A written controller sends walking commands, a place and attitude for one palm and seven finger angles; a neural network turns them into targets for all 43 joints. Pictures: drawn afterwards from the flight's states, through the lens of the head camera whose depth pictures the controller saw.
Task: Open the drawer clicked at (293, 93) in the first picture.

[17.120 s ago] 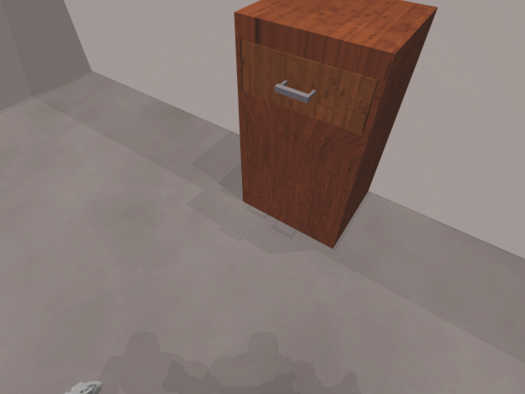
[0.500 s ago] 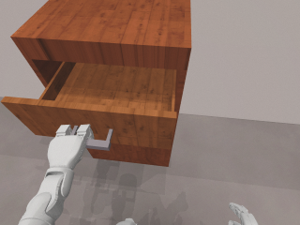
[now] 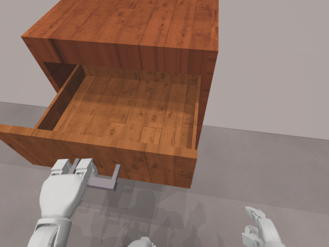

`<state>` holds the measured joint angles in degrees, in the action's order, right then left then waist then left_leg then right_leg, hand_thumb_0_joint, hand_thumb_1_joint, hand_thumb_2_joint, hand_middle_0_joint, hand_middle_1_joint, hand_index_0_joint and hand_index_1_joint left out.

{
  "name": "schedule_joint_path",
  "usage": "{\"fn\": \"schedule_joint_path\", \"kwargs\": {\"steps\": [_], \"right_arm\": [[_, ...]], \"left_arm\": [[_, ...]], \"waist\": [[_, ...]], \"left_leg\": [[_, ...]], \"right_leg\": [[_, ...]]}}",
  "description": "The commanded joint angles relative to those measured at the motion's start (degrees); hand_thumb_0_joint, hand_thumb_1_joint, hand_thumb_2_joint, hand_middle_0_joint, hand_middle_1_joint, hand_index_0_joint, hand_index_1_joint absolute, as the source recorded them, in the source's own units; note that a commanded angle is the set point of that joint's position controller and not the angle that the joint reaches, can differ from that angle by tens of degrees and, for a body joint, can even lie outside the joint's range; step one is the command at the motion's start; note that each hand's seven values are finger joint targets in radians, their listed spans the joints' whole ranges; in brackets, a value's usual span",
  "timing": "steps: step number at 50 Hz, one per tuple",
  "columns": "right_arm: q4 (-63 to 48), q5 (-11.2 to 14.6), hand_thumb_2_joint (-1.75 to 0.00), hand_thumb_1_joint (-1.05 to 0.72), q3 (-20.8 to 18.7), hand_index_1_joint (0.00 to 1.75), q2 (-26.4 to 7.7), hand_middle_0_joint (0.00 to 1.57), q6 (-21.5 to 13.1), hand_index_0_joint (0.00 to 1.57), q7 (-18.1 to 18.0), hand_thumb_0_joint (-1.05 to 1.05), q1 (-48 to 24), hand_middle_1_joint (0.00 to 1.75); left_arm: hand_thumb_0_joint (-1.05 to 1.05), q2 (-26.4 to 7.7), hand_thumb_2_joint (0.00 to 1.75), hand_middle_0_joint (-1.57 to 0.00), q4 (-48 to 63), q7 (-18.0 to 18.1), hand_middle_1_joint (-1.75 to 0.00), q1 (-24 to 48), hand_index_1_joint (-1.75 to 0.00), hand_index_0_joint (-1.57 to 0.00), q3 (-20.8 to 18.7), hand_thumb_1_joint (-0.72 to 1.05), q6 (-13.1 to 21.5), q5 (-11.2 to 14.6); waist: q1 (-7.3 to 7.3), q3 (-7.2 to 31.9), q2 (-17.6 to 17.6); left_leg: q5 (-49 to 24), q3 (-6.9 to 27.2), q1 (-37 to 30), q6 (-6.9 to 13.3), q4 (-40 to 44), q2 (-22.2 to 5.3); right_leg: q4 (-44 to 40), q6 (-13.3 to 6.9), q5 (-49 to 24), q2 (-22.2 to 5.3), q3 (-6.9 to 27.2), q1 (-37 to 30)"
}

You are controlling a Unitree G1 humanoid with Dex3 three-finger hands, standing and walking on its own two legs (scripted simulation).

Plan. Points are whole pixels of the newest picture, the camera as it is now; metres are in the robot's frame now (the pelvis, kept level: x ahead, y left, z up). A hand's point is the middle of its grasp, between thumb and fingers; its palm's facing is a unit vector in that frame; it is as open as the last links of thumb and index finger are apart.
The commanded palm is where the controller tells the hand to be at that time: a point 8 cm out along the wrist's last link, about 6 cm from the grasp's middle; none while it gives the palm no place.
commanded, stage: pull the drawer open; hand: left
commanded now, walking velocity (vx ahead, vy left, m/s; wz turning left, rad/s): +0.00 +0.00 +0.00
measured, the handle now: (93, 173) +0.28 +0.20 +0.02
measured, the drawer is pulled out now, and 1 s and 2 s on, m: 0.25 0.30 0.30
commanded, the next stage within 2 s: open the thumb to release the handle in 0.86 s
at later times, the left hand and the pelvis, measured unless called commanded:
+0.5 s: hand (65, 221) +0.18 +0.24 +0.00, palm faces -0.03 -0.09 -1.00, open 5.3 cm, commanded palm +0.15 +0.23 +0.05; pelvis +0.00 +0.00 -0.01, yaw +0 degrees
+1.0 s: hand (61, 226) +0.17 +0.24 +0.00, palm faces -0.06 -0.07 -1.00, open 5.6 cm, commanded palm +0.15 +0.25 +0.05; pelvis +0.00 +0.00 -0.01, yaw -1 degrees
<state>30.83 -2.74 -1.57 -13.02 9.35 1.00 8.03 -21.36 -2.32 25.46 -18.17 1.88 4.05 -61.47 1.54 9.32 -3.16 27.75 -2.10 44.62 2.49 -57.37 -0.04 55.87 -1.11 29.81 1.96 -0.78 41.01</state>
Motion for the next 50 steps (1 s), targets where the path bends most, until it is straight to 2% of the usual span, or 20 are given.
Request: {"fn": "schedule_joint_path", "kwargs": {"steps": [1, 5, 9, 11, 14, 18, 20, 26, 27, 29, 31, 35, 37, 39, 40, 44, 47, 48, 49, 50], "right_arm": [[-8.7, -0.2, -0.90, -0.90, -2.3, 0.30, -6.5, 0.20, -2.8, 0.20, -0.4, 0.00, -3.0, 0.30], [-9.4, -0.3, -0.90, -0.90, -1.7, 0.30, -6.4, 0.20, -2.9, 0.20, -0.2, 0.00, -3.7, 0.30], [-10.4, -0.3, -0.90, -0.90, -1.7, 0.30, -6.4, 0.20, -3.2, 0.20, 0.3, 0.00, -3.5, 0.30], [-10.2, -0.5, -0.90, -0.90, -1.9, 0.30, -6.5, 0.20, -3.1, 0.20, 0.6, 0.00, -3.2, 0.30], [-10.9, -0.5, -0.90, -0.90, -1.7, 0.30, -6.6, 0.20, -3.2, 0.20, 0.7, 0.00, -3.5, 0.30], [-10.9, -0.7, -0.90, -0.90, -2.0, 0.30, -6.7, 0.20, -2.8, 0.20, 0.8, 0.00, -3.5, 0.30], [-11.0, -0.9, -0.90, -0.90, -1.8, 0.30, -6.8, 0.20, -2.8, 0.20, 0.9, 0.00, -3.7, 0.30], [-11.6, -0.6, -0.90, -0.90, -2.3, 0.30, -6.8, 0.20, -2.4, 0.20, 1.0, 0.00, -3.6, 0.30], [-11.5, -0.7, -0.90, -0.90, -2.3, 0.30, -6.8, 0.20, -2.4, 0.20, 1.0, 0.00, -3.5, 0.30], [-12.0, -0.6, -0.90, -0.90, -2.2, 0.30, -6.8, 0.20, -2.4, 0.20, 1.1, 0.00, -3.6, 0.30], [-12.3, -0.4, -0.90, -0.90, -2.0, 0.30, -6.6, 0.20, -2.3, 0.20, 1.4, 0.00, -3.8, 0.30], [-13.0, 0.0, -0.90, -0.90, -1.8, 0.30, -6.4, 0.20, -2.5, 0.20, 1.5, 0.00, -4.0, 0.30], [-13.1, -0.1, -0.90, -0.90, -1.8, 0.30, -6.5, 0.20, -2.5, 0.20, 1.6, 0.00, -4.1, 0.30], [-13.1, -0.2, -0.90, -0.90, -1.6, 0.30, -6.6, 0.20, -2.3, 0.20, 1.4, 0.00, -4.6, 0.30], [-13.1, -0.2, -0.90, -0.90, -1.7, 0.30, -6.3, 0.20, -2.5, 0.20, 1.4, 0.00, -4.2, 0.30], [-13.2, -0.4, -0.90, -0.90, -1.8, 0.30, -6.6, 0.20, -2.3, 0.20, 1.5, 0.00, -4.4, 0.30], [-13.0, -0.6, -0.90, -0.90, -2.1, 0.30, -6.6, 0.20, -2.5, 0.20, 1.7, 0.00, -3.6, 0.30], [-10.6, -1.0, -0.90, -0.90, -2.2, 0.30, -7.6, 0.20, -1.5, 0.20, 1.1, 0.00, -3.4, 0.30], [-10.6, -1.6, -0.90, -0.90, -2.2, 0.30, -7.2, 0.20, -1.7, 0.20, 0.3, 0.00, -3.4, 0.30], [-11.0, -1.3, -0.90, -0.90, -2.5, 0.30, -6.8, 0.20, -2.2, 0.20, 0.4, 0.00, -3.0, 0.30]], "left_arm": [[0.00, -7.1, 0.90, -0.40, 14.0, 2.6, -1.35, -1.4, -1.35, -0.40, -3.9, 0.90, 1.3, 0.6], [0.00, -9.1, 0.90, -0.40, 15.3, 2.2, -1.35, -5.6, -1.35, -0.40, -6.1, 0.90, 1.9, 1.0], [0.00, -8.9, 0.90, -0.40, 17.2, 2.2, -1.35, -12.3, -1.35, -0.40, -6.5, 0.90, 2.8, 1.6], [0.00, -8.0, 0.90, -0.40, 18.3, 2.2, -1.35, -11.7, -1.35, -0.40, -5.7, 0.90, 3.2, 1.7], [0.00, -9.9, 0.90, -0.40, 19.0, 2.7, -1.35, -16.2, -1.35, -0.40, -8.3, 0.90, 3.8, 2.1], [0.00, -10.5, 0.90, -0.40, 19.1, 3.5, -1.35, -16.9, -1.35, -0.40, -9.9, 0.90, 4.7, 2.2], [0.00, -12.3, 0.90, -0.40, 20.1, 4.0, -1.35, -17.7, -1.35, -0.40, -12.0, 0.90, 5.0, 2.4], [0.00, -9.9, 0.90, -0.40, 20.4, 4.7, -1.35, -19.5, -1.35, -0.40, -10.0, 0.90, 4.9, 3.0], [0.00, -12.0, 0.90, -0.40, 20.9, 4.9, -1.35, -19.2, -1.35, -0.40, -12.3, 0.90, 5.1, 2.9], [0.00, -11.8, 0.90, -0.40, 21.0, 5.0, -1.35, -23.3, -1.35, -0.40, -12.5, 0.90, 4.8, 3.3], [0.00, -10.0, 0.90, -0.40, 21.3, 4.6, -1.35, -25.1, -1.35, -0.40, -10.3, 0.90, 4.6, 3.5], [0.00, -9.9, 0.90, -0.40, 21.8, 4.6, -1.35, -31.3, -1.35, -0.40, -10.6, 0.90, 4.5, 4.2], [0.00, -9.7, 0.90, -0.40, 22.5, 4.4, -1.35, -31.4, -1.35, -0.40, -10.0, 0.90, 4.7, 4.5], [0.00, -11.6, 0.90, -0.40, 22.1, 4.6, -1.35, -31.2, -1.35, -0.40, -12.5, 0.90, 5.1, 4.4], [0.00, -10.1, 0.90, -0.40, 21.3, 4.6, -1.35, -32.3, -1.35, -0.40, -11.2, 0.90, 5.2, 4.2], [0.00, -12.1, 0.90, -0.40, 21.8, 5.1, -1.35, -32.4, -1.35, -0.40, -13.8, 0.90, 5.9, 4.5], [0.00, -10.5, 0.90, -0.40, 22.1, 5.2, -1.35, -32.5, -1.35, -0.40, -12.3, 0.90, 6.5, 4.3], [0.00, -17.7, 0.90, -0.40, 21.7, 6.2, -1.35, -15.1, -1.35, -0.40, -18.4, 0.90, 7.2, 2.5], [0.00, -16.8, 0.87, -0.40, 21.2, 6.9, -1.34, -15.7, -1.34, -0.40, -19.0, 0.83, 7.8, 1.9], [0.00, -14.7, 0.84, -0.39, 19.7, 7.1, -1.34, -18.6, -1.34, -0.39, -17.5, 0.76, 7.7, 2.1]], "waist": [[0.68, 13.5, 0.1], [1.55, 13.6, 1.3], [2.10, 12.2, -0.7], [1.32, 11.9, 0.3], [2.12, 11.8, -0.3], [1.75, 10.6, 1.1], [2.31, 12.3, 0.5], [1.51, 10.9, 0.0], [2.06, 11.8, 0.7], [2.91, 13.6, -0.4], [2.79, 12.4, -0.3], [3.75, 12.5, 0.5], [3.09, 11.0, 1.5], [3.58, 11.4, 1.6], [3.37, 10.1, 1.1], [3.77, 12.0, 0.6], [3.24, 12.0, -0.2], [0.18, 10.2, 2.1], [1.63, 10.9, 0.1], [1.90, 11.3, -1.2]], "left_leg": [[-26.7, 3.1, -17.8, -1.0, 5.6, 0.5], [-26.0, 2.7, -16.6, -1.0, 5.3, 0.8], [-27.7, 2.9, -16.2, -1.1, 5.1, 0.5], [-26.1, 2.8, -15.6, -0.8, 4.5, 0.5], [-25.1, 2.6, -14.7, -0.9, 4.3, 0.6], [-21.8, 2.5, -12.7, -0.8, 3.5, 0.9], [-21.9, 2.3, -13.1, -1.0, 3.0, 1.1], [-19.4, 2.4, -11.8, -0.7, 2.6, 0.9], [-20.0, 2.5, -12.5, -1.0, 2.4, 1.0], [-22.8, 2.5, -13.0, -1.2, 2.6, 0.9], [-23.5, 2.5, -13.2, -1.2, 2.7, 0.7], [-25.6, 2.2, -12.8, -1.0, 3.1, 0.3], [-24.9, 2.2, -12.0, -0.8, 2.9, 0.3], [-24.4, 2.2, -11.6, -1.0, 3.0, 0.5], [-24.0, 2.0, -11.5, -0.8, 2.9, 0.5], [-24.8, 2.0, -11.6, -1.0, 2.6, 0.6], [-26.6, 2.0, -12.4, -0.8, 1.9, 0.4], [-22.6, 2.9, -10.8, -1.1, 0.2, 0.7], [-21.2, 2.5, -9.7, -0.8, 0.5, 0.9], [-21.7, 2.4, -11.1, -0.9, 0.5, 1.1]], "right_leg": [[-6.0, -2.1, -22.5, 1.5, -0.7, -1.4], [-5.8, -2.1, -23.4, 1.3, 0.5, -1.7], [-5.3, -2.3, -23.2, 1.3, -0.1, -1.6], [-5.2, -2.1, -23.0, 1.2, -0.1, -0.8], [-5.0, -2.3, -22.4, 1.1, 0.4, -0.4], [-4.4, -2.2, -20.9, 1.1, 0.3, 0.8], [-4.2, -2.4, -21.1, 1.0, 1.8, 1.6], [-3.7, -2.3, -18.4, 1.0, -0.2, 2.9], [-3.6, -2.4, -18.2, 1.1, 1.2, 3.9], [-3.2, -2.5, -19.8, 1.2, 1.1, 2.3], [-3.3, -2.3, -19.2, 1.2, 0.6, 2.9], [-3.3, -2.2, -21.6, 1.1, 0.8, 0.7], [-3.8, -2.1, -22.2, 0.9, 0.9, 0.7], [-3.9, -2.2, -22.3, 1.0, 2.1, 0.9], [-3.8, -2.2, -22.4, 1.0, 1.6, 0.9], [-3.6, -2.3, -22.7, 1.0, 2.2, 1.1], [-3.1, -2.2, -23.9, 1.0, 1.4, 1.6], [-2.3, -2.1, -22.0, 0.8, 2.4, 6.8], [-1.7, -2.0, -21.9, 0.9, 1.0, 4.8], [-1.9, -2.2, -21.4, 1.0, 1.0, 5.4]]}}
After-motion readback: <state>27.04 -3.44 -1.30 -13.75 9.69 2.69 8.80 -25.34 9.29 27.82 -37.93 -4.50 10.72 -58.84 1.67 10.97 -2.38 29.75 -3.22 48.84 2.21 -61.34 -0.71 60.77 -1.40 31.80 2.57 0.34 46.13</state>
